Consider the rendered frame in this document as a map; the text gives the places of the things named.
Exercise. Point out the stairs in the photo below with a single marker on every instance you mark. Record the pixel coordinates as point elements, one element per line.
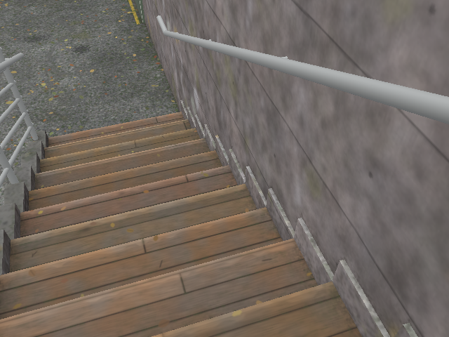
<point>137,230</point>

